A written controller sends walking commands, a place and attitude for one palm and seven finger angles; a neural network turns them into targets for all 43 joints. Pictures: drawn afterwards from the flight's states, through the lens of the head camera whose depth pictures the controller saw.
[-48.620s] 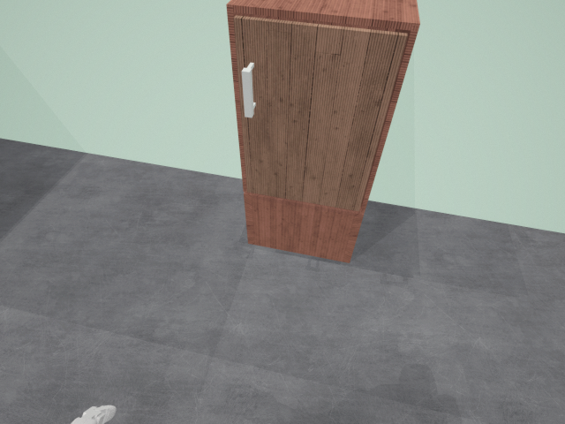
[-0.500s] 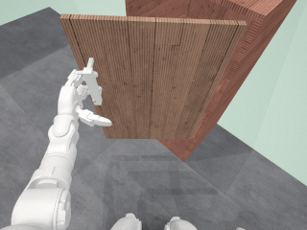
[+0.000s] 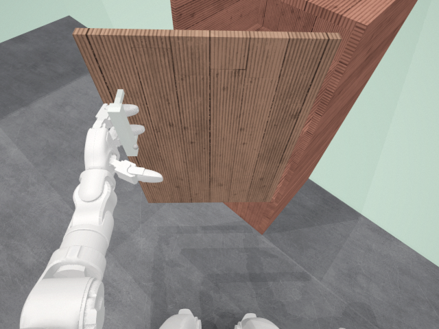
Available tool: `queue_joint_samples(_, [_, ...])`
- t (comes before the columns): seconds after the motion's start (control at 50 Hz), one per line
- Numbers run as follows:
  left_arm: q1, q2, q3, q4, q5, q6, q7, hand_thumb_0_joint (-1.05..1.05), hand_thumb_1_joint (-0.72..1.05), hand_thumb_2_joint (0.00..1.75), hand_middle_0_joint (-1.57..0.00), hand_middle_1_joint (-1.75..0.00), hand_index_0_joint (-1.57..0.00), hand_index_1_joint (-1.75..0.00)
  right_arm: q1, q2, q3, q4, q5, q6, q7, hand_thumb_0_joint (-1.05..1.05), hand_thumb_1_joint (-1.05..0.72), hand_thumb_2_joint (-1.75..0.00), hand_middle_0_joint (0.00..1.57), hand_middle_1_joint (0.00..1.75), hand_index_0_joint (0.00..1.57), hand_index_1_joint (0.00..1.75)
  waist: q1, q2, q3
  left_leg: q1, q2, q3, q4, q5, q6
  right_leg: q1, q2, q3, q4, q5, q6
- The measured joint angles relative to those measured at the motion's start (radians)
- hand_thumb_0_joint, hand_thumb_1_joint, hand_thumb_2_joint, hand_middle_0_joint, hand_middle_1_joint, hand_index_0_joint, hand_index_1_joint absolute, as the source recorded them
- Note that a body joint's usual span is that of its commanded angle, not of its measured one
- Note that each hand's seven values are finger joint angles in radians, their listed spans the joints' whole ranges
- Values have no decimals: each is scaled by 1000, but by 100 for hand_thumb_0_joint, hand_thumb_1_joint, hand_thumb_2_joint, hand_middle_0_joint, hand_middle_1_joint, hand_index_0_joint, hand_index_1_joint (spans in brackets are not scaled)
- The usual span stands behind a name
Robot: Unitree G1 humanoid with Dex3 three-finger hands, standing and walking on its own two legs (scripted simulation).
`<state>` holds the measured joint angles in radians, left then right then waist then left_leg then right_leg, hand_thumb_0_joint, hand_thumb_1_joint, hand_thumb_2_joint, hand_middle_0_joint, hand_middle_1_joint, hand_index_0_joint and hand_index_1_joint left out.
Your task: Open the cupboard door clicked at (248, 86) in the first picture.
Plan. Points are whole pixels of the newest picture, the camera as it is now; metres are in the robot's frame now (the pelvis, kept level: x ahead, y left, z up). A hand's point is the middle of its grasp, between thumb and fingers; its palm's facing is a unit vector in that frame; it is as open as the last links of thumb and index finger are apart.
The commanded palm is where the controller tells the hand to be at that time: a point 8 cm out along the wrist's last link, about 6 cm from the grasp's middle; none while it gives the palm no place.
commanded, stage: slide the fingers in behind the handle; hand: left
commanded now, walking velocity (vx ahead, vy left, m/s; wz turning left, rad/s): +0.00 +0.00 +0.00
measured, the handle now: (126, 124) +0.49 +0.18 +0.06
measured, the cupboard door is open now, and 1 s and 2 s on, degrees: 43 45 76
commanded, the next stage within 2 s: close the thumb around the handle in 0.30 s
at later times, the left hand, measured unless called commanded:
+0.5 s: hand (135, 150) +0.42 +0.16 +0.06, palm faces +0.03 -1.00 +0.00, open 13.9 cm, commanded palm +0.40 +0.20 +0.07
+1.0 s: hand (135, 150) +0.42 +0.16 +0.06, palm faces +0.07 -1.00 -0.01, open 6.1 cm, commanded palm +0.40 +0.19 +0.07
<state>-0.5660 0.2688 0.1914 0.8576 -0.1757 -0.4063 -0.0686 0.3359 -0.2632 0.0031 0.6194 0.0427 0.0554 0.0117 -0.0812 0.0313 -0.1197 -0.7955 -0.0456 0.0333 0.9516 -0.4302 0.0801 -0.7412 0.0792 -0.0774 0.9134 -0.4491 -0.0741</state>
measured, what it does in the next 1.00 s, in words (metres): stands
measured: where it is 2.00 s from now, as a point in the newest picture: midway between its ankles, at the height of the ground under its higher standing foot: outside the picture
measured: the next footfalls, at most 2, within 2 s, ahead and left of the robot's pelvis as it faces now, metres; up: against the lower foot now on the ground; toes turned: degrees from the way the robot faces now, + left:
none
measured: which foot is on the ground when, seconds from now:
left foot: down 0.00-1.00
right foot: down 0.00-1.00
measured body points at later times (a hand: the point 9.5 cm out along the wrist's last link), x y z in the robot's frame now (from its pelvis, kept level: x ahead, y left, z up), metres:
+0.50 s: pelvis +0.00 +0.01 +0.00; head +0.07 +0.02 +0.44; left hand +0.42 +0.21 +0.07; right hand +0.07 -0.25 -0.12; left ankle +0.01 +0.07 -0.68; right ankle -0.01 -0.08 -0.68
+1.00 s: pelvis -0.01 +0.02 +0.00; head +0.07 +0.02 +0.44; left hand +0.42 +0.21 +0.07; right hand +0.06 -0.24 -0.12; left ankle +0.01 +0.07 -0.68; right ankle -0.01 -0.08 -0.68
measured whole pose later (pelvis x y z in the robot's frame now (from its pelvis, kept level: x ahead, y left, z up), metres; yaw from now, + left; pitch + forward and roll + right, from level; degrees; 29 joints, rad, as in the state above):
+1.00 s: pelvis -0.01 +0.02 +0.00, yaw +1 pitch +15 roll -2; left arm -0.59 0.22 0.13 0.88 -0.15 -0.43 0.01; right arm 0.33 -0.26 0.00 0.64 0.03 0.05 0.02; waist -0.07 0.04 -0.12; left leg -0.81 -0.06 0.03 0.97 -0.43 0.10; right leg -0.75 0.06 -0.08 0.93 -0.45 -0.05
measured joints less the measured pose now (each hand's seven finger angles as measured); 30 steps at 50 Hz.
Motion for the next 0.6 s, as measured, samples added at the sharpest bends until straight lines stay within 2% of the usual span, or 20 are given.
queue_joint_samples(0.26, [26,-20,-29,-17,3,-3,13,-1,-50,30,-27,-120,-26,-120,-23,4,1,0,3,-6,0,1,-90,-89,20,30,20,30,11,2,-3,13,-6,0,2,-2,4,13,-5,0,4,-4,5])
queue_joint_samples(0.46, [1,-14,-24,4,10,-9,3,-1,-50,31,-29,-120,-28,-120,-28,6,8,2,2,-7,-4,1,-90,-89,20,30,20,30,4,-4,5,7,-7,4,4,3,10,7,-8,2,7,1,10])
queue_joint_samples(0.6, [18,-20,-24,-10,6,-5,11,-1,-33,38,-30,-121,-30,-122,-9,2,4,-1,1,-5,-1,1,-90,-89,20,30,20,30,-2,2,2,13,-7,9,-2,5,15,12,-7,9,-1,6,15])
